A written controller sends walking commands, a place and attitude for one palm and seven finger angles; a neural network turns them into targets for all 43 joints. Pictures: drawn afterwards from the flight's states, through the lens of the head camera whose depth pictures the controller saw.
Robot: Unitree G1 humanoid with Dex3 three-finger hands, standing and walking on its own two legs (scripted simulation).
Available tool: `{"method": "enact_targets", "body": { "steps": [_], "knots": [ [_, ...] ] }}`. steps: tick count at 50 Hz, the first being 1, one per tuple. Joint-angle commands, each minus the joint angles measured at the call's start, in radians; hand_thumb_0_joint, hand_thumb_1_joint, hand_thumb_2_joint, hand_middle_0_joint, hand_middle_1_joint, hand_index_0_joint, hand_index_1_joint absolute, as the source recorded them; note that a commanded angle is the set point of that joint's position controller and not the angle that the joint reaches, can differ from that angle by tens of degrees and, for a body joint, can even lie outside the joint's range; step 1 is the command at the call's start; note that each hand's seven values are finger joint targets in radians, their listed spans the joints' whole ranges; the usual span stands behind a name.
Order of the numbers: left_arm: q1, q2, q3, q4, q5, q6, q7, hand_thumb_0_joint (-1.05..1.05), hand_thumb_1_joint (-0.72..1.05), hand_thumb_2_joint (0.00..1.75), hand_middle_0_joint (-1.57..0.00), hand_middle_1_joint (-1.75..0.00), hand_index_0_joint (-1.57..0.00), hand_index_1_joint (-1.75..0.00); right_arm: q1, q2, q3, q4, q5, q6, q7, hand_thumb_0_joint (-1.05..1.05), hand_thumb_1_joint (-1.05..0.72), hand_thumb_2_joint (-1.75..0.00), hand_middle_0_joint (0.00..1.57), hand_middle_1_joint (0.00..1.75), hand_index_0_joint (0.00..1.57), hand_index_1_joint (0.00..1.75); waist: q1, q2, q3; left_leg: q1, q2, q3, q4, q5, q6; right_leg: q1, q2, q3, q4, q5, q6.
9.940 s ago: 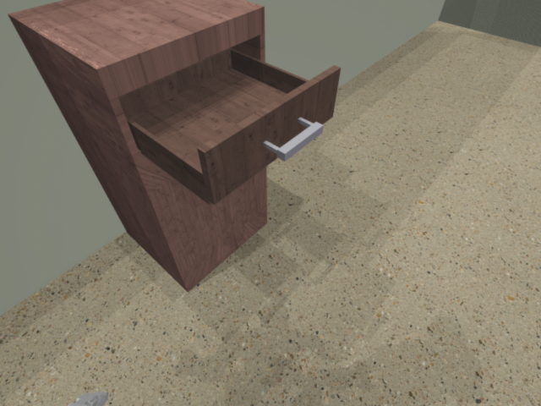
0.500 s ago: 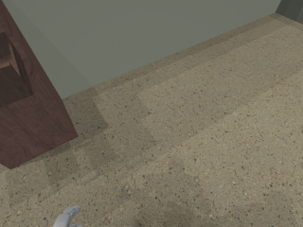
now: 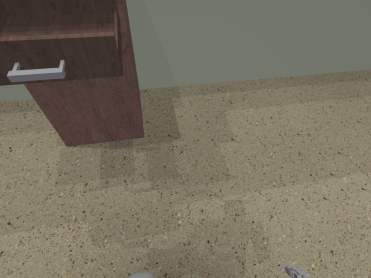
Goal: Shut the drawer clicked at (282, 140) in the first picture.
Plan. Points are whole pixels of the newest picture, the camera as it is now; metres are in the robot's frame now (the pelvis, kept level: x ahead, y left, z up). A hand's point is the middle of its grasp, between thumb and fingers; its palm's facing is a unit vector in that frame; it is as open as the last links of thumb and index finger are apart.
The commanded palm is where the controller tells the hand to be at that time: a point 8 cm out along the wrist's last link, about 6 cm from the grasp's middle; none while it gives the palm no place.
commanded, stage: turn to face it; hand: left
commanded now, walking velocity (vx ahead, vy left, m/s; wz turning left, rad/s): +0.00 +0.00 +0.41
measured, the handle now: (38, 69) +0.59 +0.47 +0.04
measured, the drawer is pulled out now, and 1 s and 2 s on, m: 0.28 0.28 0.28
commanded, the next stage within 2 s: take the last steps up to it in 0.36 s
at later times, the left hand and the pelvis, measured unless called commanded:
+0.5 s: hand out of the picture +0.05 +0.16 -0.13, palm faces +0.22 -0.94 -0.27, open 7.3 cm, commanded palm none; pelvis +0.01 -0.04 +0.01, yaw +12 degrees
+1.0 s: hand out of the picture -0.11 +0.22 -0.16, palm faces +0.40 -0.90 -0.19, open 7.4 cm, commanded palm none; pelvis +0.04 +0.08 +0.01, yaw +17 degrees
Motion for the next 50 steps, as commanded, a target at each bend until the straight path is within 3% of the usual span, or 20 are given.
{"method": "enact_targets", "body": {
  "steps": [1,2,4,11,15,16,17,18,19,23,30,35,41,43,44,45,46,47,48,50],
  "knots": [
    [-0.107,0.078,0.023,-0.110,-0.009,-0.024,0.007,0.00,0.90,0.90,-0.20,-0.30,-0.20,-0.30,0.121,-0.204,-0.040,-0.030,-0.005,-0.013,-0.040,0.00,-0.90,-0.90,0.20,0.30,0.20,0.30,-0.083,0.272,-0.143,0.224,0.291,-0.332,-0.237,0.706,0.161,-0.252,0.043,0.147,0.308,0.004,0.017],
    [-0.065,0.075,0.025,-0.091,-0.008,-0.025,0.001,0.00,0.90,0.90,-0.20,-0.30,-0.20,-0.30,0.066,-0.183,-0.030,-0.045,-0.005,-0.016,-0.040,0.00,-0.90,-0.90,0.20,0.30,0.20,0.30,-0.047,0.252,-0.132,0.197,0.247,-0.276,-0.243,0.671,0.136,-0.226,0.049,0.141,0.303,0.061,0.018],
    [-0.029,0.074,0.023,-0.068,-0.007,-0.024,-0.004,0.00,0.90,0.90,-0.20,-0.30,-0.20,-0.30,0.040,-0.170,-0.026,-0.055,-0.003,-0.022,-0.037,0.00,-0.90,-0.90,0.20,0.30,0.20,0.30,-0.034,0.236,-0.146,0.176,0.214,-0.236,-0.258,0.628,0.124,-0.182,0.062,0.133,0.269,0.108,0.022],
    [-0.068,0.040,0.008,-0.093,-0.011,-0.026,0.002,0.00,0.90,0.90,-0.20,-0.30,-0.20,-0.30,0.067,-0.167,-0.030,-0.035,-0.010,-0.013,-0.036,0.00,-0.90,-0.90,0.20,0.30,0.20,0.30,-0.053,0.221,-0.132,0.160,0.225,-0.312,-0.252,0.559,0.152,-0.091,0.113,0.119,-0.009,0.072,0.017],
    [0.036,0.036,0.007,-0.063,-0.015,-0.047,0.005,0.00,0.90,0.90,-0.20,-0.30,-0.20,-0.30,0.023,-0.156,-0.032,-0.037,-0.005,-0.007,-0.035,0.00,-0.90,-0.90,0.20,0.30,0.20,0.30,-0.004,0.209,-0.154,0.071,0.184,-0.323,-0.168,0.506,0.109,0.119,0.152,0.093,-0.307,0.247,0.000],
    [0.076,0.057,0.010,-0.051,-0.011,-0.057,0.008,0.00,0.90,0.90,-0.20,-0.30,-0.20,-0.30,0.023,-0.133,-0.030,-0.037,0.002,-0.008,-0.032,0.00,-0.90,-0.90,0.20,0.30,0.20,0.30,0.015,0.162,-0.159,0.013,0.138,-0.292,-0.101,0.387,0.065,0.217,0.123,0.112,-0.445,0.352,-0.004],
    [0.089,0.128,0.021,-0.048,0.003,-0.071,0.016,0.00,0.90,0.90,-0.20,-0.30,-0.20,-0.30,0.060,-0.066,-0.022,-0.039,0.012,-0.010,-0.026,0.00,-0.90,-0.90,0.20,0.30,0.20,0.30,0.012,-0.057,-0.177,-0.118,0.032,-0.193,0.063,0.138,-0.005,0.326,-0.053,0.288,-0.535,0.459,-0.054],
    [0.092,0.201,0.033,-0.056,0.011,-0.073,0.017,0.00,0.90,0.90,-0.20,-0.30,-0.20,-0.30,0.057,-0.032,-0.016,-0.065,0.010,-0.006,-0.025,0.00,-0.90,-0.90,0.20,0.30,0.20,0.30,0.015,-0.232,-0.142,-0.227,-0.074,-0.112,0.273,-0.258,-0.051,0.296,-0.270,0.488,-0.570,0.646,-0.171],
    [0.086,0.178,0.032,-0.061,-0.001,-0.075,0.020,0.00,0.90,0.90,-0.20,-0.30,-0.20,-0.30,0.054,-0.076,-0.028,-0.049,0.002,0.014,-0.031,0.00,-0.90,-0.90,0.20,0.30,0.20,0.30,0.016,-0.202,-0.151,-0.169,-0.029,-0.197,0.405,-0.267,-0.044,0.169,-0.278,0.486,-0.600,0.572,-0.214],
    [-0.049,0.082,0.016,-0.075,0.000,-0.073,0.023,0.00,0.90,0.90,-0.20,-0.30,-0.20,-0.30,0.089,-0.058,-0.031,0.024,-0.003,0.022,-0.015,0.00,-0.90,-0.90,0.20,0.30,0.20,0.30,-0.041,-0.085,-0.073,-0.196,0.009,-0.150,0.582,-0.060,-0.064,0.106,-0.132,0.266,-0.585,0.466,-0.191],
    [0.153,0.078,0.026,0.028,0.006,-0.101,0.016,0.00,0.90,0.90,-0.20,-0.30,-0.20,-0.30,0.005,-0.036,-0.016,0.023,-0.016,0.006,0.005,0.00,-0.90,-0.90,0.20,0.30,0.20,0.30,0.050,-0.063,-0.062,-0.320,0.059,-0.087,0.438,-0.013,-0.084,0.306,-0.186,0.292,-0.666,0.234,-0.187],
    [0.199,0.082,0.025,0.085,0.013,-0.113,0.012,0.00,0.90,0.90,-0.20,-0.30,-0.20,-0.30,-0.036,-0.020,-0.009,0.013,-0.011,0.000,0.017,0.00,-0.90,-0.90,0.20,0.30,0.20,0.30,0.055,-0.082,-0.041,-0.305,0.082,-0.052,0.306,-0.003,-0.077,0.300,-0.211,0.261,-0.710,0.172,-0.193],
    [0.164,0.112,0.032,0.117,0.017,-0.103,0.005,0.00,0.90,0.90,-0.20,-0.30,-0.20,-0.30,0.003,0.011,0.007,0.013,-0.002,-0.023,0.025,0.00,-0.90,-0.90,0.20,0.30,0.20,0.30,0.026,-0.122,-0.045,-0.035,0.043,0.036,0.015,-0.017,-0.043,0.148,-0.177,0.146,-0.682,0.121,-0.171],
    [0.144,0.102,0.033,0.127,0.013,-0.097,0.002,0.00,0.90,0.90,-0.20,-0.30,-0.20,-0.30,0.100,0.002,0.006,0.044,-0.002,-0.039,0.017,0.00,-0.90,-0.90,0.20,0.30,0.20,0.30,-0.024,-0.092,-0.058,0.174,0.017,0.089,-0.143,0.052,-0.039,0.035,-0.132,0.090,-0.600,0.076,-0.135],
    [0.137,0.084,0.026,0.127,0.011,-0.090,-0.001,0.00,0.90,0.90,-0.20,-0.30,-0.20,-0.30,0.189,-0.036,0.000,0.073,-0.001,-0.046,0.006,0.00,-0.90,-0.90,0.20,0.30,0.20,0.30,-0.063,0.010,-0.083,0.320,0.013,0.088,-0.198,0.031,-0.041,-0.048,-0.089,0.045,-0.499,0.049,-0.114],
    [0.133,0.027,0.015,0.112,0.005,-0.083,-0.008,0.00,0.90,0.90,-0.20,-0.30,-0.20,-0.30,0.298,-0.112,-0.021,0.103,-0.008,-0.054,-0.008,0.00,-0.90,-0.90,0.20,0.30,0.20,0.30,-0.112,0.238,-0.108,0.434,0.170,-0.131,-0.288,-0.129,0.004,-0.191,0.005,-0.027,-0.247,0.002,-0.071],
    [0.105,-0.041,-0.003,0.070,0.004,-0.082,-0.010,0.00,0.90,0.90,-0.20,-0.30,-0.20,-0.30,0.407,-0.199,-0.037,0.124,-0.012,-0.056,-0.020,0.00,-0.90,-0.90,0.20,0.30,0.20,0.30,-0.146,0.423,-0.090,0.437,0.367,-0.428,-0.436,-0.205,0.090,-0.347,0.110,-0.044,0.049,-0.107,-0.041],
    [0.040,-0.028,-0.007,0.048,0.011,-0.080,-0.002,0.00,0.90,0.90,-0.20,-0.30,-0.20,-0.30,0.398,-0.190,-0.032,0.138,-0.012,-0.052,-0.031,0.00,-0.90,-0.90,0.20,0.30,0.20,0.30,-0.147,0.357,-0.055,0.363,0.398,-0.469,-0.475,-0.260,0.138,-0.399,0.085,0.068,0.188,-0.091,-0.065],
    [0.016,-0.022,-0.008,0.049,0.009,-0.081,-0.004,0.00,0.90,0.90,-0.20,-0.30,-0.20,-0.30,0.352,-0.165,-0.023,0.125,-0.008,-0.054,-0.038,0.00,-0.90,-0.90,0.20,0.30,0.20,0.30,-0.124,0.297,-0.035,0.308,0.400,-0.478,-0.478,-0.268,0.155,-0.419,0.062,0.106,0.276,-0.025,-0.078],
    [0.037,-0.023,-0.002,0.085,0.010,-0.086,-0.020,0.00,0.90,0.90,-0.20,-0.30,-0.20,-0.30,0.248,-0.063,0.009,0.106,-0.006,-0.071,-0.040,0.00,-0.90,-0.90,0.20,0.30,0.20,0.30,-0.061,0.163,0.048,0.189,0.311,-0.305,-0.482,-0.073,0.130,-0.362,0.025,0.120,0.293,0.157,-0.077]
  ]
}}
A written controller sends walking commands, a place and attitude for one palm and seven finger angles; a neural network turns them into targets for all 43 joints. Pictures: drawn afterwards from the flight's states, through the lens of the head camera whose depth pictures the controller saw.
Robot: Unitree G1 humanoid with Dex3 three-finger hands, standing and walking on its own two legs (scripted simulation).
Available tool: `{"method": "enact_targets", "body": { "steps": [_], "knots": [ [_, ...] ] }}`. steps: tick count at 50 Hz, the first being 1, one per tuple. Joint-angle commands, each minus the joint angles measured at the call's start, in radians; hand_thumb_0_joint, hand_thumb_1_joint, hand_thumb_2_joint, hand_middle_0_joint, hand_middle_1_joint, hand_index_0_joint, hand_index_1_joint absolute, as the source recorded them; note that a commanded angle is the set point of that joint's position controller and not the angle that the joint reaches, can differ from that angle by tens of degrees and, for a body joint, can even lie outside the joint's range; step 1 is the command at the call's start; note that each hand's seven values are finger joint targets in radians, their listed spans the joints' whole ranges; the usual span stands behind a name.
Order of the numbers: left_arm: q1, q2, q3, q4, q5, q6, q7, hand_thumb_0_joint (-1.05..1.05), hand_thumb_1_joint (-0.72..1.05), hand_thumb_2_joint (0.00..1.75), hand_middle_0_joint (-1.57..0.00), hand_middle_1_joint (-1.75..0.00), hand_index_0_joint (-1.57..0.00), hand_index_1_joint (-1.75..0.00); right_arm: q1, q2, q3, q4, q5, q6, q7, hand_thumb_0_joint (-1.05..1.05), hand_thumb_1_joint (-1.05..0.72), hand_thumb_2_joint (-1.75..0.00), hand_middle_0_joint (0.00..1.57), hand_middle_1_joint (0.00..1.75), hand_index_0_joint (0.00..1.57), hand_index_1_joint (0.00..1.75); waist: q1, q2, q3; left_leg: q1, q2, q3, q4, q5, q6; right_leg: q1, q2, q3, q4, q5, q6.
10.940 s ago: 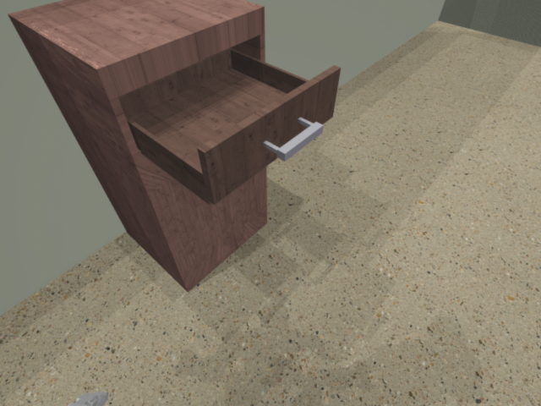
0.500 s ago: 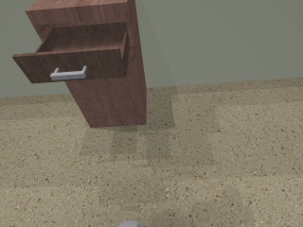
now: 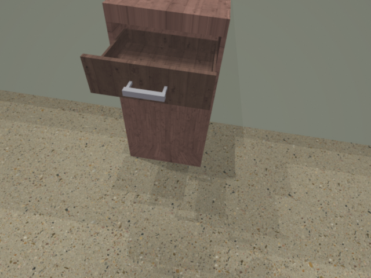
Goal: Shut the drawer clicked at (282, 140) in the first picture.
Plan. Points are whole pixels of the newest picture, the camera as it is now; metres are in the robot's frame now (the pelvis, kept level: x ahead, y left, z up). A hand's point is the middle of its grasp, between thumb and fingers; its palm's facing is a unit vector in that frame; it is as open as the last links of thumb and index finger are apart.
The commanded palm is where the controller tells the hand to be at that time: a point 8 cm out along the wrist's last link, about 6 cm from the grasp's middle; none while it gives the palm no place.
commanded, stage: take the last steps up to it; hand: left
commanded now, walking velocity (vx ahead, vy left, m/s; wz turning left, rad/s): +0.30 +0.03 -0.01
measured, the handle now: (145, 90) +0.64 +0.21 +0.03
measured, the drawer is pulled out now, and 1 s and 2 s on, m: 0.28 0.28 0.28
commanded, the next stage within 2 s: come to a stop and stand still in 0.46 s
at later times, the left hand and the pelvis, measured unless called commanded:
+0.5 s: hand (132, 214) +0.31 +0.19 -0.17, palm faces -0.05 -0.99 -0.16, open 7.4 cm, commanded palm none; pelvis +0.18 +0.03 -0.01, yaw -1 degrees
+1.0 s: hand (109, 219) +0.29 +0.25 -0.19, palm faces +0.03 -0.98 -0.19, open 7.3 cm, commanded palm none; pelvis +0.25 +0.07 -0.01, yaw -3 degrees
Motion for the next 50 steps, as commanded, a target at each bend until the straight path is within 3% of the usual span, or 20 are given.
{"method": "enact_targets", "body": {
  "steps": [1,3,9,18,22,24,25,26,27,28,30,32,35,39,44,45,46,47,48,50],
  "knots": [
    [-0.121,0.020,0.003,-0.113,-0.003,-0.055,-0.013,0.00,0.90,0.90,-0.20,-0.30,-0.20,-0.30,0.170,-0.119,-0.013,0.031,0.007,-0.016,-0.029,0.00,-0.90,-0.90,0.20,0.30,0.20,0.30,-0.073,0.122,0.138,0.094,0.241,-0.292,-0.411,0.041,0.084,-0.330,-0.022,0.051,0.216,0.178,-0.016],
    [-0.070,0.015,0.008,-0.095,-0.004,-0.048,-0.012,0.00,0.90,0.90,-0.20,-0.30,-0.20,-0.30,0.177,-0.083,-0.015,0.039,0.011,-0.035,-0.034,0.00,-0.90,-0.90,0.20,0.30,0.20,0.30,-0.046,0.135,0.085,0.146,0.202,-0.201,-0.394,0.287,0.073,-0.307,-0.006,0.042,0.205,0.242,-0.002],
    [-0.172,0.021,0.012,-0.133,-0.009,-0.031,-0.010,0.00,0.90,0.90,-0.20,-0.30,-0.20,-0.30,0.271,-0.082,-0.002,0.094,0.015,-0.049,-0.048,0.00,-0.90,-0.90,0.20,0.30,0.20,0.30,-0.046,0.123,0.105,0.245,0.205,-0.158,-0.361,0.643,0.041,-0.406,0.025,0.046,0.184,0.295,0.005],
    [-0.422,-0.010,-0.008,-0.225,-0.018,-0.044,-0.016,0.00,0.90,0.90,-0.20,-0.30,-0.20,-0.30,0.425,-0.064,0.008,0.181,0.001,-0.047,-0.065,0.00,-0.90,-0.90,0.20,0.30,0.20,0.30,-0.111,0.092,0.161,0.356,0.228,-0.129,-0.283,0.941,0.057,-0.365,0.081,-0.026,-0.121,0.267,-0.050],
    [-0.238,0.001,-0.007,-0.177,-0.015,-0.058,-0.003,0.00,0.90,0.90,-0.20,-0.30,-0.20,-0.30,0.389,-0.108,-0.002,0.183,0.007,-0.035,-0.068,0.00,-0.90,-0.90,0.20,0.30,0.20,0.30,-0.031,0.142,0.049,0.334,0.210,-0.068,-0.060,1.291,0.022,-0.051,0.183,-0.093,-0.272,0.246,-0.102],
    [-0.026,0.058,0.014,-0.110,-0.011,-0.075,0.005,0.00,0.90,0.90,-0.20,-0.30,-0.20,-0.30,0.339,-0.101,-0.006,0.167,0.022,-0.036,-0.061,0.00,-0.90,-0.90,0.20,0.30,0.20,0.30,0.065,0.125,-0.026,0.118,0.166,-0.046,0.225,1.049,-0.012,0.303,0.129,-0.025,-0.412,0.437,-0.133],
    [0.083,0.143,0.033,-0.077,-0.011,-0.091,0.015,0.00,0.90,0.90,-0.20,-0.30,-0.20,-0.30,0.355,-0.050,-0.008,0.149,0.037,-0.042,-0.053,0.00,-0.90,-0.90,0.20,0.30,0.20,0.30,0.079,-0.019,-0.116,-0.134,0.038,-0.008,0.550,0.426,-0.041,0.522,-0.144,0.320,-0.439,0.754,-0.253],
    [0.102,0.174,0.034,-0.072,-0.033,-0.090,0.013,0.00,0.90,0.90,-0.20,-0.30,-0.20,-0.30,0.358,-0.032,-0.012,0.130,0.038,-0.042,-0.053,0.00,-0.90,-0.90,0.20,0.30,0.20,0.30,0.041,-0.053,-0.141,-0.232,-0.052,-0.044,0.804,-0.264,-0.040,0.492,-0.332,0.516,-0.547,1.018,-0.364],
    [0.015,0.159,0.034,-0.104,-0.034,-0.086,0.018,0.00,0.90,0.90,-0.20,-0.30,-0.20,-0.30,0.316,-0.022,-0.016,0.109,0.027,-0.027,-0.051,0.00,-0.90,-0.90,0.20,0.30,0.20,0.30,0.021,0.014,-0.089,-0.260,-0.003,-0.156,0.829,-0.229,-0.026,0.358,-0.313,0.495,-0.607,0.829,-0.362],
    [-0.075,0.127,0.028,-0.127,-0.032,-0.081,0.021,0.00,0.90,0.90,-0.20,-0.30,-0.20,-0.30,0.297,-0.013,-0.019,0.101,0.019,-0.013,-0.046,0.00,-0.90,-0.90,0.20,0.30,0.20,0.30,-0.018,-0.007,-0.009,-0.266,0.030,-0.161,0.825,-0.168,-0.029,0.221,-0.279,0.452,-0.657,0.656,-0.326],
    [-0.189,0.031,-0.001,-0.153,-0.026,-0.083,0.035,0.00,0.90,0.90,-0.20,-0.30,-0.20,-0.30,0.302,0.017,-0.005,0.112,0.010,0.020,-0.044,0.00,-0.90,-0.90,0.20,0.30,0.20,0.30,-0.089,0.053,0.070,-0.177,0.070,-0.170,0.695,-0.099,-0.050,-0.031,-0.207,0.280,-0.700,0.665,-0.257],
    [-0.243,0.012,-0.008,-0.160,-0.016,-0.079,0.041,0.00,0.90,0.90,-0.20,-0.30,-0.20,-0.30,0.344,0.059,0.003,0.126,0.011,0.052,-0.046,0.00,-0.90,-0.90,0.20,0.30,0.20,0.30,-0.137,0.045,0.041,-0.058,0.065,-0.145,0.509,-0.089,-0.072,-0.139,-0.138,0.143,-0.675,0.738,-0.210],
    [-0.209,0.053,-0.001,-0.152,-0.015,-0.063,0.037,0.00,0.90,0.90,-0.20,-0.30,-0.20,-0.30,0.289,0.047,-0.004,0.104,0.019,0.063,-0.041,0.00,-0.90,-0.90,0.20,0.30,0.20,0.30,-0.105,-0.050,0.009,-0.089,0.028,-0.104,0.388,-0.038,-0.082,-0.057,-0.096,0.118,-0.610,0.796,-0.200],
    [-0.172,0.086,0.019,-0.158,-0.008,-0.035,0.037,0.00,0.90,0.90,-0.20,-0.30,-0.20,-0.30,0.143,-0.003,-0.022,0.050,0.017,0.066,-0.045,0.00,-0.90,-0.90,0.20,0.30,0.20,0.30,-0.061,-0.139,-0.001,-0.151,0.002,-0.099,0.321,-0.082,-0.097,0.070,-0.117,0.159,-0.538,0.922,-0.224],
    [-0.199,0.109,0.032,-0.185,-0.011,-0.011,0.038,0.00,0.90,0.90,-0.20,-0.30,-0.20,-0.30,0.126,-0.034,-0.031,0.036,0.019,0.057,-0.047,0.00,-0.90,-0.90,0.20,0.30,0.20,0.30,-0.086,-0.141,-0.036,-0.003,-0.007,-0.095,0.025,0.101,-0.091,0.079,-0.085,0.153,-0.431,0.787,-0.171],
    [-0.195,0.093,0.030,-0.189,-0.016,-0.005,0.038,0.00,0.90,0.90,-0.20,-0.30,-0.20,-0.30,0.149,-0.050,-0.033,0.046,0.016,0.048,-0.046,0.00,-0.90,-0.90,0.20,0.30,0.20,0.30,-0.096,-0.071,-0.052,0.085,0.031,-0.113,-0.114,0.262,-0.080,0.051,-0.051,0.137,-0.366,0.663,-0.124],
    [-0.134,0.045,0.021,-0.196,-0.023,0.002,0.036,0.00,0.90,0.90,-0.20,-0.30,-0.20,-0.30,0.147,-0.127,-0.041,0.030,0.005,0.035,-0.048,0.00,-0.90,-0.90,0.20,0.30,0.20,0.30,-0.076,0.154,-0.081,0.175,0.230,-0.317,-0.168,0.594,-0.011,-0.065,0.056,0.076,-0.250,0.325,-0.052],
    [-0.100,0.030,0.013,-0.198,-0.022,0.003,0.040,0.00,0.90,0.90,-0.20,-0.30,-0.20,-0.30,0.136,-0.187,-0.048,0.009,0.002,0.039,-0.051,0.00,-0.90,-0.90,0.20,0.30,0.20,0.30,-0.074,0.289,-0.068,0.119,0.392,-0.427,-0.201,0.871,0.095,-0.085,0.130,0.053,-0.053,-0.105,-0.016],
    [-0.102,0.052,0.013,-0.197,-0.017,0.019,0.051,0.00,0.90,0.90,-0.20,-0.30,-0.20,-0.30,0.144,-0.209,-0.046,0.007,0.003,0.038,-0.066,0.00,-0.90,-0.90,0.20,0.30,0.20,0.30,-0.083,0.328,-0.098,0.064,0.433,-0.474,-0.190,0.982,0.143,-0.063,0.152,0.143,0.101,-0.196,-0.008],
    [-0.129,0.077,0.030,-0.196,-0.014,0.017,0.044,0.00,0.90,0.90,-0.20,-0.30,-0.20,-0.30,0.073,-0.186,-0.042,-0.018,-0.004,0.038,-0.076,0.00,-0.90,-0.90,0.20,0.30,0.20,0.30,-0.068,0.225,-0.056,0.048,0.367,-0.402,-0.171,0.889,0.160,-0.146,0.150,0.184,0.269,-0.104,0.003]
  ]
}}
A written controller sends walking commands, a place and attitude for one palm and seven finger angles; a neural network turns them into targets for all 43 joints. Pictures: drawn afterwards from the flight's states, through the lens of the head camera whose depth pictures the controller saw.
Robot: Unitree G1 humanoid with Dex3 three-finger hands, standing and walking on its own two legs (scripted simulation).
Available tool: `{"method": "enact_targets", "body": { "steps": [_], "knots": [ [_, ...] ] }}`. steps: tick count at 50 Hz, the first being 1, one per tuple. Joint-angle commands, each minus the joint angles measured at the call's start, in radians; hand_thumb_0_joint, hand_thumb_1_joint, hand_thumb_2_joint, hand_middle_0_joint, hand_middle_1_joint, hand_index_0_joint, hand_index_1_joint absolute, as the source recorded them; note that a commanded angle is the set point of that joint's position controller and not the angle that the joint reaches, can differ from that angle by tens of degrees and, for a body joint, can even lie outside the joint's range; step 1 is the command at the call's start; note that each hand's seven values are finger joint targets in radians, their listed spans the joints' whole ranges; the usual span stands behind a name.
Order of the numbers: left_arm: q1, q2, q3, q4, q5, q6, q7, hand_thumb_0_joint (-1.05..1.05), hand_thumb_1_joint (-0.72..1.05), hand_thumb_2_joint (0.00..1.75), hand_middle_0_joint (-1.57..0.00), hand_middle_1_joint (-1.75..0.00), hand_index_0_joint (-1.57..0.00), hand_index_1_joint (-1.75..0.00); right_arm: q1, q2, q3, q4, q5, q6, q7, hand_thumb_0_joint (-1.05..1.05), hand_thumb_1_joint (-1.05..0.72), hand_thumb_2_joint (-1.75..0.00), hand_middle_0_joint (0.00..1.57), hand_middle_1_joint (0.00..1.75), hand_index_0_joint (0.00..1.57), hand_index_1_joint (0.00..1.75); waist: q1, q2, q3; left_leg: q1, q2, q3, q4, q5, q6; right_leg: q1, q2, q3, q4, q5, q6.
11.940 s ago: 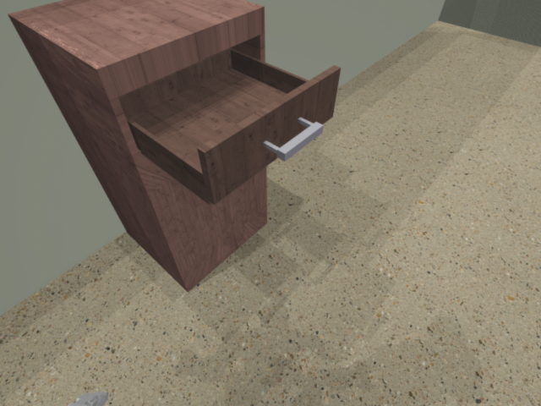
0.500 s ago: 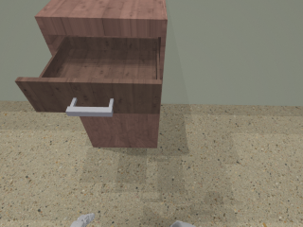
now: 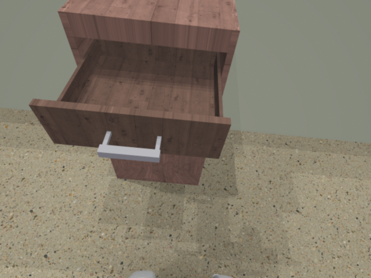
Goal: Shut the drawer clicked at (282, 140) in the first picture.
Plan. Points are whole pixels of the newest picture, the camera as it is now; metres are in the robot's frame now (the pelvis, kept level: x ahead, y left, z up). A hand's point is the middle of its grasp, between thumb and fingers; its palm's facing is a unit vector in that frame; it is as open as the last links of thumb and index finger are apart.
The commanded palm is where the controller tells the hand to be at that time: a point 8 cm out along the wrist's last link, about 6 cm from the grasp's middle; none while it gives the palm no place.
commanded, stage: come to a stop and stand still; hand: left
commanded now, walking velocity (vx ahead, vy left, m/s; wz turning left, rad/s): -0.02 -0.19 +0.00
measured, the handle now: (131, 145) +0.37 +0.17 +0.04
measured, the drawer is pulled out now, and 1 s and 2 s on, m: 0.28 0.28 0.28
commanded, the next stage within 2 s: look again from close up in 0.60 s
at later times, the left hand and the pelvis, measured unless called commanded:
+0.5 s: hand out of the picture -0.06 +0.12 -0.14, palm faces +0.04 -0.97 -0.23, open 7.3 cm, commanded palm none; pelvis -0.06 -0.05 +0.02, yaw -2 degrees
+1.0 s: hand out of the picture -0.04 +0.19 -0.18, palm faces +0.03 -0.98 -0.22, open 7.3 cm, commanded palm none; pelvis -0.03 +0.00 +0.00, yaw -1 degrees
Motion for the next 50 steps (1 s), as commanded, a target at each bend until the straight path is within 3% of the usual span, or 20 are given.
{"method": "enact_targets", "body": {
  "steps": [1,5,12,16,17,18,19,20,23,25,28,34,35,36,38,41,43,45,47,50],
  "knots": [
    [0.090,0.091,0.033,-0.050,0.000,-0.007,0.001,0.00,0.90,0.90,-0.20,-0.30,-0.20,-0.30,0.097,-0.187,-0.028,-0.052,-0.008,-0.008,-0.025,0.00,-0.90,-0.90,0.20,0.30,0.20,0.30,-0.034,0.187,-0.136,0.154,0.320,-0.270,-0.238,0.767,0.167,-0.132,0.000,0.112,0.414,-0.008,0.031],
    [0.100,0.084,0.035,-0.045,0.000,0.001,-0.017,0.00,0.90,0.90,-0.20,-0.30,-0.20,-0.30,0.116,-0.166,-0.028,-0.050,-0.004,-0.016,-0.022,0.00,-0.90,-0.90,0.20,0.30,0.20,0.30,-0.041,0.195,-0.173,0.198,0.262,-0.184,-0.279,0.583,0.119,-0.132,-0.019,0.097,0.406,0.096,0.058],
    [0.034,0.047,0.009,-0.040,-0.003,0.001,-0.035,0.00,0.90,0.90,-0.20,-0.30,-0.20,-0.30,0.140,-0.199,-0.049,-0.025,-0.013,0.003,0.001,0.00,-0.90,-0.90,0.20,0.30,0.20,0.30,-0.083,0.272,-0.130,0.139,0.238,-0.247,-0.410,-0.064,0.104,0.012,-0.047,-0.009,-0.021,-0.006,0.039],
    [0.218,0.021,-0.007,0.055,-0.010,-0.021,-0.032,0.00,0.90,0.90,-0.20,-0.30,-0.20,-0.30,0.099,-0.186,-0.051,0.003,-0.011,0.015,0.013,0.00,-0.90,-0.90,0.20,0.30,0.20,0.30,-0.004,0.247,-0.127,-0.019,0.125,-0.161,-0.422,-0.299,0.014,0.307,0.004,-0.113,-0.415,0.148,0.005],
    [0.271,0.057,-0.003,0.073,-0.003,-0.027,-0.024,0.00,0.90,0.90,-0.20,-0.30,-0.20,-0.30,0.101,-0.139,-0.044,0.005,-0.001,0.019,0.014,0.00,-0.90,-0.90,0.20,0.30,0.20,0.30,0.014,0.151,-0.092,-0.098,0.069,-0.113,-0.323,-0.316,-0.024,0.370,-0.046,-0.053,-0.543,0.149,-0.005],
    [0.257,0.127,0.006,0.068,0.008,-0.035,-0.016,0.00,0.90,0.90,-0.20,-0.30,-0.20,-0.30,0.105,-0.068,-0.030,-0.002,0.011,0.021,0.019,0.00,-0.90,-0.90,0.20,0.30,0.20,0.30,0.010,-0.055,-0.059,-0.193,-0.022,-0.026,-0.099,-0.259,-0.068,0.334,-0.244,0.219,-0.692,-0.094,-0.070],
    [0.183,0.185,0.011,0.030,0.005,-0.033,-0.014,0.00,0.90,0.90,-0.20,-0.30,-0.20,-0.30,0.049,-0.051,-0.023,-0.036,0.006,0.023,0.027,0.00,-0.90,-0.90,0.20,0.30,0.20,0.30,0.014,-0.125,0.037,-0.208,-0.025,-0.022,0.049,-0.229,-0.068,0.129,-0.397,0.381,-0.805,-0.255,-0.132],
    [0.111,0.194,0.014,0.010,0.000,-0.048,-0.010,0.00,0.90,0.90,-0.20,-0.30,-0.20,-0.30,0.035,-0.090,-0.033,-0.036,-0.004,0.032,0.033,0.00,-0.90,-0.90,0.20,0.30,0.20,0.30,0.000,-0.133,0.064,-0.162,0.002,-0.073,0.156,-0.159,-0.056,-0.017,-0.410,0.443,-0.846,-0.311,-0.142],
    [0.009,0.131,0.006,-0.001,0.000,-0.072,-0.009,0.00,0.90,0.90,-0.20,-0.30,-0.20,-0.30,0.184,-0.109,-0.044,0.027,-0.008,0.024,0.051,0.00,-0.90,-0.90,0.20,0.30,0.20,0.30,-0.075,-0.121,0.092,-0.177,0.005,-0.046,0.288,-0.025,-0.054,0.038,-0.309,0.248,-0.765,-0.023,-0.110],
    [0.100,0.099,0.002,0.021,-0.001,-0.086,-0.010,0.00,0.90,0.90,-0.20,-0.30,-0.20,-0.30,0.185,-0.094,-0.036,0.028,-0.008,0.010,0.053,0.00,-0.90,-0.90,0.20,0.30,0.20,0.30,-0.039,-0.105,0.064,-0.197,0.007,-0.023,0.285,0.015,-0.062,0.150,-0.283,0.173,-0.700,0.160,-0.094],
    [0.210,0.081,-0.001,0.061,-0.001,-0.093,-0.005,0.00,0.90,0.90,-0.20,-0.30,-0.20,-0.30,0.138,-0.094,-0.033,0.006,-0.006,0.004,0.050,0.00,-0.90,-0.90,0.20,0.30,0.20,0.30,0.003,-0.128,0.020,-0.239,0.009,-0.020,0.259,-0.005,-0.067,0.277,-0.306,0.182,-0.655,0.316,-0.118],
    [0.230,0.079,0.002,0.094,0.009,-0.085,0.005,0.00,0.90,0.90,-0.20,-0.30,-0.20,-0.30,0.096,-0.052,-0.008,0.003,0.012,-0.007,0.031,0.00,-0.90,-0.90,0.20,0.30,0.20,0.30,0.016,-0.166,-0.052,-0.065,-0.014,0.007,-0.006,-0.094,-0.063,0.306,-0.302,0.161,-0.519,0.720,-0.140],
    [0.299,0.081,-0.022,0.099,0.018,-0.119,0.042,0.00,0.90,0.90,-0.20,-0.30,-0.20,-0.30,0.031,-0.068,0.016,-0.076,-0.004,-0.025,0.038,0.00,-0.90,-0.90,0.20,0.30,0.20,0.30,0.008,-0.244,0.000,-0.070,-0.044,-0.010,0.063,-0.154,-0.045,0.280,-0.242,0.212,-0.445,1.207,-0.090],
    [0.247,0.113,-0.019,0.054,0.015,-0.130,0.035,0.00,0.90,0.90,-0.20,-0.30,-0.20,-0.30,0.122,-0.059,0.011,-0.077,0.002,-0.023,0.044,0.00,-0.90,-0.90,0.20,0.30,0.20,0.30,-0.037,-0.173,-0.087,-0.032,-0.033,0.003,0.060,-0.102,0.000,0.290,-0.240,0.117,-0.408,1.091,-0.073],
    [0.181,0.121,-0.009,0.016,0.009,-0.122,0.027,0.00,0.90,0.90,-0.20,-0.30,-0.20,-0.30,0.219,-0.069,0.023,-0.049,0.005,-0.029,0.043,0.00,-0.90,-0.90,0.20,0.30,0.20,0.30,-0.074,0.004,-0.190,0.118,-0.046,0.020,-0.079,0.032,-0.007,0.266,-0.198,0.090,-0.336,0.798,-0.083],
    [0.230,0.039,-0.027,0.020,0.004,-0.101,0.024,0.00,0.90,0.90,-0.20,-0.30,-0.20,-0.30,0.214,-0.150,0.015,-0.041,0.002,-0.035,0.019,0.00,-0.90,-0.90,0.20,0.30,0.20,0.30,-0.043,0.073,-0.189,0.202,0.112,-0.084,-0.069,0.445,0.039,0.155,-0.107,0.035,-0.280,0.495,-0.051],
    [0.205,0.043,-0.038,0.023,0.003,-0.082,0.024,0.00,0.90,0.90,-0.20,-0.30,-0.20,-0.30,0.197,-0.164,0.022,-0.032,0.004,-0.037,0.013,0.00,-0.90,-0.90,0.20,0.30,0.20,0.30,-0.045,0.274,-0.157,0.227,0.130,-0.146,-0.098,0.694,0.069,0.138,-0.063,-0.017,-0.236,0.304,-0.026],
    [0.181,0.035,-0.052,0.022,-0.002,-0.069,0.021,0.00,0.90,0.90,-0.20,-0.30,-0.20,-0.30,0.157,-0.171,0.028,-0.036,0.006,-0.030,0.005,0.00,-0.90,-0.90,0.20,0.30,0.20,0.30,-0.028,0.199,-0.047,0.140,0.144,-0.161,-0.150,0.644,0.089,0.128,-0.049,-0.022,-0.265,0.131,-0.016],
    [0.190,0.050,-0.053,0.027,-0.001,-0.065,0.018,0.00,0.90,0.90,-0.20,-0.30,-0.20,-0.30,0.116,-0.159,0.031,-0.054,0.008,-0.027,0.007,0.00,-0.90,-0.90,0.20,0.30,0.20,0.30,-0.019,0.083,-0.022,0.092,0.085,-0.121,-0.142,0.433,0.057,0.161,-0.077,0.016,-0.336,0.295,-0.028],
    [0.150,0.084,-0.049,0.001,-0.002,-0.060,0.015,0.00,0.90,0.90,-0.20,-0.30,-0.20,-0.30,0.119,-0.165,0.032,-0.048,0.006,-0.030,0.012,0.00,-0.90,-0.90,0.20,0.30,0.20,0.30,-0.031,0.079,-0.059,0.117,0.064,-0.108,-0.158,0.403,0.038,0.189,-0.096,0.021,-0.326,0.378,-0.018]
  ]
}}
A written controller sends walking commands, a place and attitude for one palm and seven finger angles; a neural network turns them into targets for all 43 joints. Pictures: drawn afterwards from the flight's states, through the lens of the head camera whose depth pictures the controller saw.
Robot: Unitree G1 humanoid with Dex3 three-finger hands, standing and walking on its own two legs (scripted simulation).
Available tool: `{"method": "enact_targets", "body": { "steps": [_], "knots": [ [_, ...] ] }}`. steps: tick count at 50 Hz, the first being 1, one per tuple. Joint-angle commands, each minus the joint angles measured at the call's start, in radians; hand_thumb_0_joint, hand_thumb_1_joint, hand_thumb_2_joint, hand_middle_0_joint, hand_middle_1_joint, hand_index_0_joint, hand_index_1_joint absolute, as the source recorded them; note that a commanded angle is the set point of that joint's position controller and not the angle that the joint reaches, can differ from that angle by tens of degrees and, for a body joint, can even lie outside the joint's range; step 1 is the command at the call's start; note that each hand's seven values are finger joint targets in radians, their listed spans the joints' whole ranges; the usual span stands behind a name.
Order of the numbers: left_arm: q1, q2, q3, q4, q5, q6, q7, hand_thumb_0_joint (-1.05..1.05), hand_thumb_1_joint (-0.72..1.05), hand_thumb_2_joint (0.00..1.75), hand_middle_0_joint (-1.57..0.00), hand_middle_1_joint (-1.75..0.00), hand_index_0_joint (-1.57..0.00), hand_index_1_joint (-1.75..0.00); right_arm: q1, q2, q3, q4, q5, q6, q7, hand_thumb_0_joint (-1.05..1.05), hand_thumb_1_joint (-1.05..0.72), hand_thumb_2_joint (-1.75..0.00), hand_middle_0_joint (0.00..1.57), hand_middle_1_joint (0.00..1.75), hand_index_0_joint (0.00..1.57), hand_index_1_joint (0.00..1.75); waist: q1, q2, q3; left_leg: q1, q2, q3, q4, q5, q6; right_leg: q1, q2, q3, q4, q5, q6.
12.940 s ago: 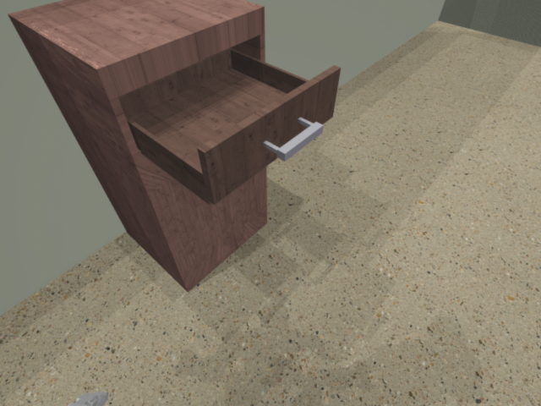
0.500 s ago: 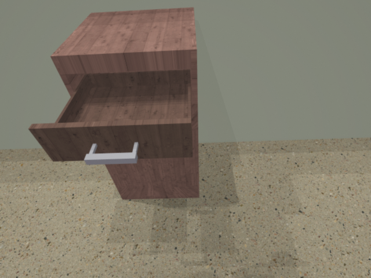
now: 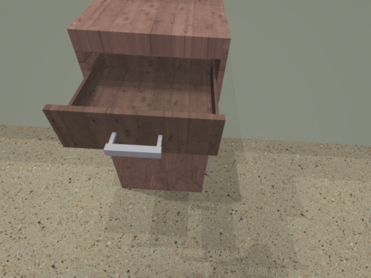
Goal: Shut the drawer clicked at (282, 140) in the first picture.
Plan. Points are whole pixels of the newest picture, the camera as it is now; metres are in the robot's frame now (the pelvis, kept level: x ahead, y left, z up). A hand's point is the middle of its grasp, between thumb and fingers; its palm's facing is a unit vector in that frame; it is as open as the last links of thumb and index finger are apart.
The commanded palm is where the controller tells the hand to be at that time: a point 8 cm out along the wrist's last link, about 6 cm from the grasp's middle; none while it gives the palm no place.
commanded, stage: look again from close up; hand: left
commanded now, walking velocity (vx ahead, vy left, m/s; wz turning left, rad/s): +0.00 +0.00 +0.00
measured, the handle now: (135, 144) +0.40 +0.17 +0.04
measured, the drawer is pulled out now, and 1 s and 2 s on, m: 0.28 0.28 0.28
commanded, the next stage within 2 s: shuffle to correct the standing spot in 0.20 s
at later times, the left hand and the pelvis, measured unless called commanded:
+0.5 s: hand out of the picture +0.03 +0.19 -0.17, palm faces -0.03 -0.97 -0.23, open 7.3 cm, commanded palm none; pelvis +0.00 +0.00 +0.00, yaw +0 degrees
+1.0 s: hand out of the picture +0.13 +0.12 -0.17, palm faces +0.09 -0.97 -0.21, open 7.3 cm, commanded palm none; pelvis +0.08 -0.07 -0.01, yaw +4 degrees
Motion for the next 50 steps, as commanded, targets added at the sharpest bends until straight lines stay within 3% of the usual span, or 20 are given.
{"method": "enact_targets", "body": {
  "steps": [1,9,15,19,23,25,28,30,32,34,35,36,37,38,40,44,47,48,49,50],
  "knots": [
    [0.048,0.103,0.014,-0.056,-0.007,-0.001,0.003,0.00,0.90,0.90,-0.20,-0.30,-0.20,-0.30,0.074,-0.164,-0.030,-0.031,0.002,-0.010,-0.005,0.00,-0.90,-0.90,0.20,0.30,0.20,0.30,-0.033,0.052,0.023,0.029,0.113,-0.129,-0.184,0.526,0.008,-0.028,-0.001,-0.002,-0.035,0.240,-0.056],
    [-0.002,0.127,0.021,-0.100,-0.012,0.009,0.000,0.00,0.90,0.90,-0.20,-0.30,-0.20,-0.30,0.081,-0.171,-0.030,-0.022,0.000,-0.014,-0.010,0.00,-0.90,-0.90,0.20,0.30,0.20,0.30,-0.028,0.056,-0.015,0.097,0.122,-0.130,-0.206,0.678,0.006,-0.013,-0.009,-0.008,-0.043,0.250,-0.045],
    [-0.018,0.139,0.022,-0.094,-0.013,0.012,-0.002,0.00,0.90,0.90,-0.20,-0.30,-0.20,-0.30,0.080,-0.171,-0.026,-0.002,0.000,-0.013,-0.005,0.00,-0.90,-0.90,0.20,0.30,0.20,0.30,-0.028,0.020,-0.008,0.074,0.108,-0.120,-0.228,0.551,-0.002,0.015,-0.028,0.008,-0.071,0.284,-0.049],
    [-0.024,0.129,0.020,-0.083,-0.006,0.015,-0.015,0.00,0.90,0.90,-0.20,-0.30,-0.20,-0.30,0.111,-0.184,-0.027,0.024,-0.004,-0.006,0.000,0.00,-0.90,-0.90,0.20,0.30,0.20,0.30,-0.040,0.054,0.028,0.054,0.136,-0.174,-0.279,0.269,0.034,-0.045,0.008,-0.047,-0.030,0.058,-0.055],
    [-0.012,0.117,0.020,-0.073,-0.001,0.009,-0.027,0.00,0.90,0.90,-0.20,-0.30,-0.20,-0.30,0.133,-0.182,-0.032,0.031,-0.006,-0.001,-0.001,0.00,-0.90,-0.90,0.20,0.30,0.20,0.30,-0.042,0.078,0.078,0.013,0.162,-0.229,-0.302,0.121,0.064,-0.091,0.024,-0.057,-0.012,0.012,-0.071],
    [0.023,0.112,0.022,-0.055,-0.003,0.000,-0.028,0.00,0.90,0.90,-0.20,-0.30,-0.20,-0.30,0.128,-0.174,-0.034,0.033,-0.005,-0.005,0.000,0.00,-0.90,-0.90,0.20,0.30,0.20,0.30,-0.032,0.058,0.063,-0.008,0.149,-0.192,-0.247,0.163,0.058,-0.054,0.009,-0.039,-0.038,0.054,-0.083],
    [0.092,0.141,0.034,-0.019,-0.006,-0.012,-0.024,0.00,0.90,0.90,-0.20,-0.30,-0.20,-0.30,0.114,-0.137,-0.031,0.025,-0.003,-0.015,-0.001,0.00,-0.90,-0.90,0.20,0.30,0.20,0.30,-0.022,-0.080,0.017,-0.086,0.062,-0.043,-0.071,0.243,0.015,0.085,-0.060,0.048,-0.086,0.263,-0.119],
    [0.130,0.170,0.046,0.002,-0.005,-0.013,-0.017,0.00,0.90,0.90,-0.20,-0.30,-0.20,-0.30,0.098,-0.111,-0.031,0.016,-0.001,-0.018,0.001,0.00,-0.90,-0.90,0.20,0.30,0.20,0.30,-0.017,-0.193,0.032,-0.172,0.011,0.041,0.048,0.118,-0.010,0.134,-0.129,0.119,-0.121,0.421,-0.153],
    [0.132,0.168,0.050,0.009,-0.001,-0.014,-0.014,0.00,0.90,0.90,-0.20,-0.30,-0.20,-0.30,0.091,-0.092,-0.033,0.014,-0.001,-0.015,0.002,0.00,-0.90,-0.90,0.20,0.30,0.20,0.30,-0.024,-0.208,0.081,-0.185,0.013,0.062,0.057,-0.038,-0.013,0.092,-0.160,0.134,-0.137,0.434,-0.184],
    [0.069,0.148,0.046,-0.005,-0.001,-0.010,-0.018,0.00,0.90,0.90,-0.20,-0.30,-0.20,-0.30,0.170,-0.086,-0.034,0.048,-0.003,-0.021,0.004,0.00,-0.90,-0.90,0.20,0.30,0.20,0.30,-0.087,-0.092,0.083,0.012,0.026,0.054,-0.107,0.128,0.001,-0.035,-0.093,0.034,-0.021,0.445,-0.151],
    [0.038,0.113,0.039,-0.018,-0.006,-0.013,-0.022,0.00,0.90,0.90,-0.20,-0.30,-0.20,-0.30,0.285,-0.137,-0.046,0.097,-0.010,-0.029,-0.003,0.00,-0.90,-0.90,0.20,0.30,0.20,0.30,-0.130,0.084,0.036,0.208,0.121,-0.075,-0.150,0.470,0.039,-0.154,-0.002,-0.067,0.205,0.478,-0.102],
    [-0.030,0.081,0.030,-0.056,-0.009,-0.023,-0.023,0.00,0.90,0.90,-0.20,-0.30,-0.20,-0.30,0.423,-0.207,-0.064,0.144,-0.016,-0.034,-0.017,0.00,-0.90,-0.90,0.20,0.30,0.20,0.30,-0.177,0.325,-0.006,0.379,0.282,-0.299,-0.192,0.898,0.131,-0.367,0.075,-0.134,0.441,0.112,-0.062],
    [-0.115,0.097,0.036,-0.091,-0.010,-0.024,-0.020,0.00,0.90,0.90,-0.20,-0.30,-0.20,-0.30,0.463,-0.206,-0.056,0.159,-0.020,-0.028,-0.027,0.00,-0.90,-0.90,0.20,0.30,0.20,0.30,-0.188,0.298,0.035,0.408,0.389,-0.399,-0.224,1.091,0.206,-0.511,0.075,-0.050,0.609,-0.220,-0.080],
    [-0.156,0.099,0.040,-0.115,-0.010,-0.020,-0.022,0.00,0.90,0.90,-0.20,-0.30,-0.20,-0.30,0.451,-0.198,-0.054,0.142,-0.021,-0.027,-0.031,0.00,-0.90,-0.90,0.20,0.30,0.20,0.30,-0.180,0.174,0.063,0.394,0.436,-0.403,-0.208,1.050,0.236,-0.563,0.038,0.007,0.659,-0.213,-0.094],
    [-0.140,0.057,0.044,-0.121,-0.010,-0.012,-0.041,0.00,0.90,0.90,-0.20,-0.30,-0.20,-0.30,0.291,-0.181,-0.055,0.090,-0.025,-0.032,-0.029,0.00,-0.90,-0.90,0.20,0.30,0.20,0.30,-0.109,0.149,0.133,0.238,0.405,-0.322,-0.261,0.748,0.197,-0.525,-0.015,0.038,0.579,-0.182,-0.096],
    [-0.056,0.019,0.047,-0.110,-0.012,0.000,-0.069,0.00,0.90,0.90,-0.20,-0.30,-0.20,-0.30,0.132,-0.198,-0.063,0.038,-0.023,-0.032,-0.014,0.00,-0.90,-0.90,0.20,0.30,0.20,0.30,-0.031,0.175,0.116,0.006,0.282,-0.120,-0.330,0.412,0.106,-0.228,0.025,-0.087,0.235,0.004,-0.076],
    [0.156,0.073,0.064,-0.043,-0.004,-0.021,-0.057,0.00,0.90,0.90,-0.20,-0.30,-0.20,-0.30,0.137,-0.190,-0.066,0.041,-0.006,-0.022,-0.004,0.00,-0.90,-0.90,0.20,0.30,0.20,0.30,0.052,0.022,0.010,-0.053,0.162,-0.018,-0.064,0.338,0.030,0.084,0.070,-0.096,-0.012,0.206,-0.070],
    [0.210,0.135,0.072,-0.035,0.002,-0.033,-0.042,0.00,0.90,0.90,-0.20,-0.30,-0.20,-0.30,0.167,-0.134,-0.057,0.034,0.002,-0.020,0.004,0.00,-0.90,-0.90,0.20,0.30,0.20,0.30,0.067,-0.160,-0.044,-0.142,0.074,0.038,0.128,0.149,-0.010,0.175,-0.065,0.091,-0.097,0.273,-0.113],
    [0.210,0.211,0.082,-0.051,-0.002,-0.034,-0.033,0.00,0.90,0.90,-0.20,-0.30,-0.20,-0.30,0.201,-0.073,-0.050,0.009,0.012,-0.016,0.002,0.00,-0.90,-0.90,0.20,0.30,0.20,0.30,0.043,-0.321,-0.086,-0.204,-0.007,0.037,0.358,-0.249,-0.035,0.150,-0.316,0.431,-0.257,0.393,-0.223],
    [0.143,0.202,0.068,-0.076,-0.008,-0.024,-0.029,0.00,0.90,0.90,-0.20,-0.30,-0.20,-0.30,0.168,-0.066,-0.047,0.002,0.007,-0.004,-0.003,0.00,-0.90,-0.90,0.20,0.30,0.20,0.30,0.027,-0.153,-0.042,-0.166,0.030,-0.046,0.396,-0.300,-0.038,0.011,-0.321,0.430,-0.279,0.370,-0.281]
  ]
}}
